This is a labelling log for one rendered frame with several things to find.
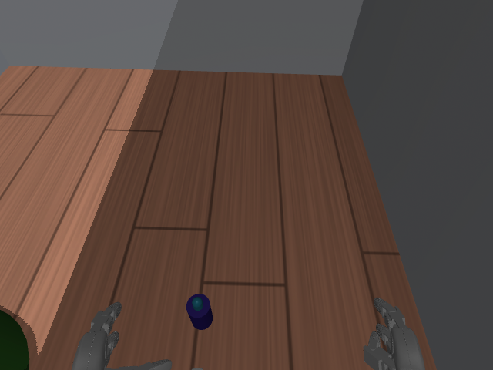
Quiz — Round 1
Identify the right robot hand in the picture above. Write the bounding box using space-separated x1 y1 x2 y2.
364 298 425 370

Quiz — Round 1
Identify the left robot hand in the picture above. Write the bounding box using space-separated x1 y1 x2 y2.
72 302 172 370

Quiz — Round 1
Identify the bottle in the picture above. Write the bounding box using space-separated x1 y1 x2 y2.
186 294 213 330

